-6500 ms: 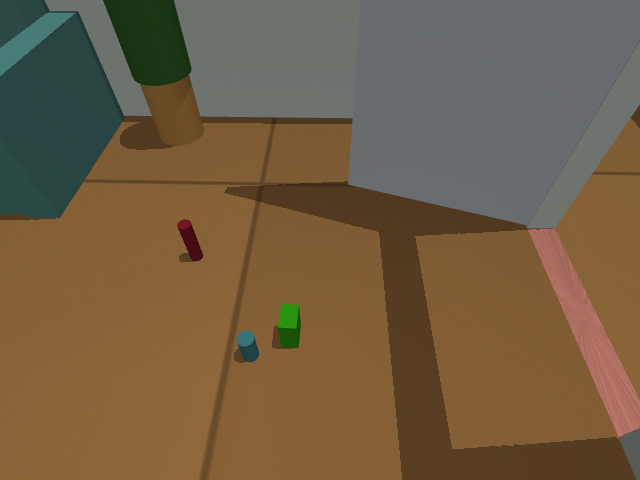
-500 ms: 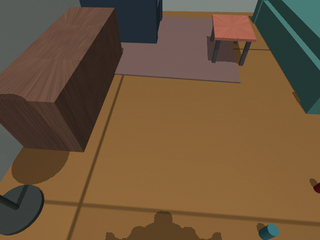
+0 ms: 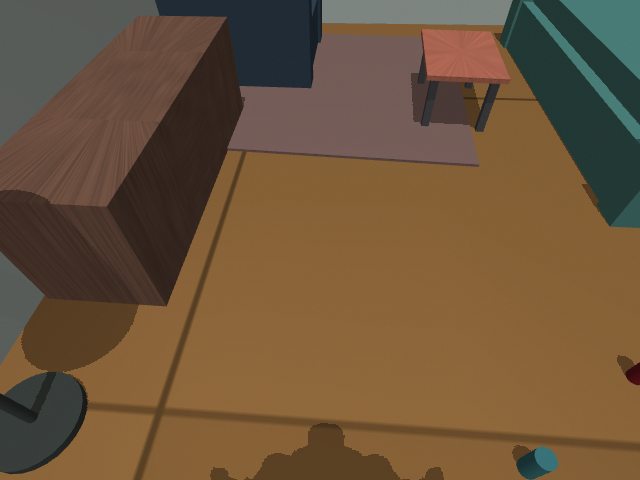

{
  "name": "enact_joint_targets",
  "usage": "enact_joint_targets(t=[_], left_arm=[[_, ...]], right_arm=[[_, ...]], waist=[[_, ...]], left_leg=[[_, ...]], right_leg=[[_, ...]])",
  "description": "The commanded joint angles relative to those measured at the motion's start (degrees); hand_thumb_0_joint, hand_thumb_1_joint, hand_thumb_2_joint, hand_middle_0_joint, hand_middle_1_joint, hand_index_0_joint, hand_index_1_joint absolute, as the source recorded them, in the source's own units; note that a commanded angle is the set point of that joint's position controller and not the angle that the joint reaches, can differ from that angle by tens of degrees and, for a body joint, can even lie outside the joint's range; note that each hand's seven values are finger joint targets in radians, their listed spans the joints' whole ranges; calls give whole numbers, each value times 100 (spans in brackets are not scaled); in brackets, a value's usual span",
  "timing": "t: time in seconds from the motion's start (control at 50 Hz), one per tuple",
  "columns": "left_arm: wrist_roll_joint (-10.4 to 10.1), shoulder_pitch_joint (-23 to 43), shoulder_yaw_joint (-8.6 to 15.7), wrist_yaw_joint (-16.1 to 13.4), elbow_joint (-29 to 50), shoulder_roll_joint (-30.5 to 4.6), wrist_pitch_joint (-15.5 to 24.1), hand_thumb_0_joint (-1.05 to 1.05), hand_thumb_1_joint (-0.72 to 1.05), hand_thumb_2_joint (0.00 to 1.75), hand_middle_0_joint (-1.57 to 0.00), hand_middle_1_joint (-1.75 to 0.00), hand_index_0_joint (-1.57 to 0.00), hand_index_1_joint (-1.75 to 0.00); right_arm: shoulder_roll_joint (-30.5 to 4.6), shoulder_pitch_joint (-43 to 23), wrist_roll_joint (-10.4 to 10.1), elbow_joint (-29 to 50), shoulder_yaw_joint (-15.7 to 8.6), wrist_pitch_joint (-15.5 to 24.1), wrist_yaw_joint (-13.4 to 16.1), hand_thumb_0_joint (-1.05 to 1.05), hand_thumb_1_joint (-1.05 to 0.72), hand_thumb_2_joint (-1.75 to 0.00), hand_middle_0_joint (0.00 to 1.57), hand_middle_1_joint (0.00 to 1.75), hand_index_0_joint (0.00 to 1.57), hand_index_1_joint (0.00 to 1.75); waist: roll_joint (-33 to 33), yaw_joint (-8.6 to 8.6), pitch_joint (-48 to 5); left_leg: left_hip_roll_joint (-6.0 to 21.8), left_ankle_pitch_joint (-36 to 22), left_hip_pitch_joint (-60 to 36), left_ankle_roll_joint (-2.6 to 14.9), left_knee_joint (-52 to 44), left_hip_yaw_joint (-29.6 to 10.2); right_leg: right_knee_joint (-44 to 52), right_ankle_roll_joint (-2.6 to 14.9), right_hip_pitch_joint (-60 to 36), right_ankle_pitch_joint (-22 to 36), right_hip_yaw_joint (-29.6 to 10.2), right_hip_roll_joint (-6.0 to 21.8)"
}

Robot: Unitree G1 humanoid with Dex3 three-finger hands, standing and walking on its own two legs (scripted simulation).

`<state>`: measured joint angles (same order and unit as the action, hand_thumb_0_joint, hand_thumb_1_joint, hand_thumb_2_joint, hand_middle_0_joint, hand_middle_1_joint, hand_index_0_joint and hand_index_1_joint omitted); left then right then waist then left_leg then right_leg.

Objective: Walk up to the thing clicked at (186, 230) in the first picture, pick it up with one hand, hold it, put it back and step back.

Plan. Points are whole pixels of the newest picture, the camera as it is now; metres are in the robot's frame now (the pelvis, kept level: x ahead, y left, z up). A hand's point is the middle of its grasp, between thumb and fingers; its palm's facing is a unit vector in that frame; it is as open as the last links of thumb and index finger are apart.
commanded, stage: stand
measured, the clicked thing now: out of the picture +0.55 -1.00 -0.68
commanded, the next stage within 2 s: walk up in 0.04 s
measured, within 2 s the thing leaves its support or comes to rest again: neither
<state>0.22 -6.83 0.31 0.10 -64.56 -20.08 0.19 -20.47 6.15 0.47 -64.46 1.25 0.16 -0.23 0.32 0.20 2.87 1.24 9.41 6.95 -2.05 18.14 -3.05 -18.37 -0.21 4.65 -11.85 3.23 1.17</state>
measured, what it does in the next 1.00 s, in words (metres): walks ahead: left foot, then right foot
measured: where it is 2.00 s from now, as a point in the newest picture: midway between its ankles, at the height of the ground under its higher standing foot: (330, 331)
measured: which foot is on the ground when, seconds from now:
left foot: down 0.00-0.10, up 0.12-0.30, down 0.32-0.78, up 0.80-1.00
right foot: down 0.00-0.32, up 0.34-0.72, down 0.74-1.00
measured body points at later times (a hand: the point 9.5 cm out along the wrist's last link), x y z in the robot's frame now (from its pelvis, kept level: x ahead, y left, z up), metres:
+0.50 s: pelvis +0.10 +0.05 -0.01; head +0.11 +0.08 +0.44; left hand +0.13 +0.39 -0.15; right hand +0.15 -0.28 -0.11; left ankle +0.12 +0.17 -0.75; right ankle +0.11 -0.08 -0.69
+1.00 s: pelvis +0.32 +0.00 -0.01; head +0.34 -0.02 +0.44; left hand +0.38 +0.32 -0.10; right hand +0.39 -0.32 -0.13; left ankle +0.37 +0.16 -0.70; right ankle +0.32 -0.11 -0.75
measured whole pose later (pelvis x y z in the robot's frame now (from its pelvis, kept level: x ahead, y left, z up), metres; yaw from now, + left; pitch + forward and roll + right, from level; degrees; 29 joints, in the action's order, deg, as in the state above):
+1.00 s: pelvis +0.32 +0.00 -0.01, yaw +0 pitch -2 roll +0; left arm 0.3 -16.6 2.6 3.1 -48.3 -22.0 4.4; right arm -24.7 15.2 0.8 -49.9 -3.3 2.4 -4.0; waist 2.7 1.1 4.6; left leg 4.6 18.0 27.1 0.0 52.1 0.6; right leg -27.9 2.1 10.9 -14.9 4.5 1.8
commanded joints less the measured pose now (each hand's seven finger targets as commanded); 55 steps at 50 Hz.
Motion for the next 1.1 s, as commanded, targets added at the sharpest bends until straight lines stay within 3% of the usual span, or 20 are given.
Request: enact_joint_targets(t=[0.0,0.02,0.04,0.08,0.12,0.2,0.26,0.28,0.3,0.32,0.34,0.38,0.44,0.6,0.7,0.72,0.76,0.78,0.88,1.08], left_arm=[[26,205,236,-53,297,-1254,127,0,90,90,-20,-30,-20,-30],[129,-194,636,116,625,-1767,206,0,90,90,-20,-30,-20,-30],[181,-329,675,162,565,-1774,218,0,90,90,-20,-30,-20,-30],[193,-734,835,184,626,-1965,261,0,90,90,-20,-30,-20,-30],[245,-932,889,173,772,-2042,356,0,90,90,-20,-30,-20,-30],[285,109,859,244,1307,-1999,372,0,90,90,-20,-30,-20,-30],[194,266,772,322,1466,-1807,297,0,90,90,-20,-30,-20,-30],[238,77,672,336,1518,-1521,267,0,90,90,-20,-30,-20,-30],[191,-217,518,347,1540,-1005,241,0,90,90,-20,-30,-20,-30],[119,-413,527,304,1583,-1075,211,0,90,90,-20,-30,-20,-30],[111,-443,579,257,1531,-1602,200,0,90,90,-20,-30,-20,-30],[-10,-969,605,281,1233,-1705,211,0,90,90,-20,-30,-20,-30],[53,-1165,647,365,1078,-1739,217,0,90,90,-20,-30,-20,-30],[113,-238,616,555,1614,-1500,259,0,90,90,-20,-30,-20,-30],[97,-858,697,476,1475,-1456,365,0,90,90,-20,-30,-20,-30],[97,-1518,821,394,1307,-1657,422,0,90,90,-20,-30,-20,-30],[50,-2073,1009,272,1397,-2581,492,0,90,90,-20,-30,-20,-30],[-21,-1703,964,253,1553,-2488,478,0,90,90,-20,-30,-20,-30],[-33,-951,739,193,1846,-1819,530,0,90,90,-20,-30,-20,-30],[28,-1173,712,230,2158,-1955,542,0,90,90,-20,-30,-20,-30]], right_arm=[[-1193,-198,2,285,-254,121,96,0,-90,-90,20,30,20,30],[-1658,170,89,575,-639,202,-48,0,-90,-90,20,30,20,30],[-1643,1,148,638,-666,211,-109,0,-90,-90,20,30,20,30],[-1323,-722,151,1066,-649,196,-187,0,-90,-90,20,30,20,30],[-1350,-824,178,1186,-691,269,-201,0,-90,-90,20,30,20,30],[-1340,190,143,1122,-814,328,-385,0,-90,-90,20,30,20,30],[-1294,1065,201,920,-997,338,-377,0,-90,-90,20,30,20,30],[-1542,1795,219,707,-1122,366,-301,0,-90,-90,20,30,20,30],[-2067,2430,294,624,-1276,393,-193,0,-90,-90,20,30,20,30],[-2467,2066,291,948,-1264,451,-166,0,-90,-90,20,30,20,30],[-2467,1318,104,1225,-1237,457,-162,0,-90,-90,20,30,20,30],[-2040,659,86,1476,-1044,502,-164,0,-90,-90,20,30,20,30],[-1750,780,66,1552,-961,578,-162,0,-90,-90,20,30,20,30],[-1894,1075,35,1747,-984,597,-195,0,-90,-90,20,30,20,30],[-1779,942,53,1893,-917,498,-150,0,-90,-90,20,30,20,30],[-1540,1153,61,1920,-828,485,-152,0,-90,-90,20,30,20,30],[-1265,1324,-53,2097,-689,463,-127,0,-90,-90,20,30,20,30],[-1603,1040,36,1956,-775,407,-82,0,-90,-90,20,30,20,30],[-1446,1524,-14,1608,-774,352,-245,0,-90,-90,20,30,20,30],[-1214,569,61,2027,-823,466,-391,0,-90,-90,20,30,20,30]], waist=[[-30,18,-384],[-130,84,-863],[-122,216,-453],[-870,647,457],[-571,752,677],[-1126,8,248],[-633,-446,217],[232,-740,-244],[1926,-1018,-413],[1788,-807,-389],[834,-492,-31],[538,19,312],[744,-8,353],[672,-229,445],[248,223,-137],[-422,526,-597],[-2020,699,-729],[-1059,607,-273],[-1013,64,97],[-672,193,-66]], left_leg=[[558,-855,19,259,-192,-392],[274,2156,196,703,292,-393],[294,2828,1056,750,488,-455],[-126,1832,3014,475,1892,367],[214,1624,3589,379,2790,-70],[527,1416,1675,342,1944,119],[38,306,-222,192,1218,825],[-34,515,-1503,294,1165,619],[830,2464,-1902,593,126,-929],[2068,4289,-1174,1103,-1192,-3797],[2298,4398,-375,1464,-1324,-3816],[1868,3348,64,1332,-905,-2295],[1505,2264,398,1246,-1004,-1122],[1353,1520,191,1317,-874,-142],[1056,-398,418,1070,873,425],[756,-799,678,902,2301,636],[-402,2086,3039,471,4766,729],[77,2116,2937,437,5254,-1],[435,848,2241,307,4165,106],[209,-92,1149,327,1603,741]], right_leg=[[361,119,0,616,-545,667],[-119,384,-349,-2114,-457,414],[-155,549,-239,-2916,-811,637],[872,1078,-797,-3595,-1961,1565],[1304,1580,-910,-2478,-2668,2314],[962,1175,248,-2046,-1264,1607],[-103,877,1792,-2250,-346,977],[-1408,757,2467,-1996,-161,727],[-3617,513,3295,-2341,283,-64],[-4713,350,3681,-2295,-689,-574],[-4827,405,3411,-1794,-1290,-94],[-4651,313,3162,-1062,-1275,236],[-3887,70,2664,-531,-1009,347],[-1896,59,2322,264,-311,540],[-1239,211,578,192,239,85],[-1075,301,-447,-152,106,29],[527,1348,-1447,-1631,-3975,2239],[492,1666,-583,-1724,-4115,2452],[427,1288,693,-397,-1406,1323],[-197,1140,769,560,-675,1359]])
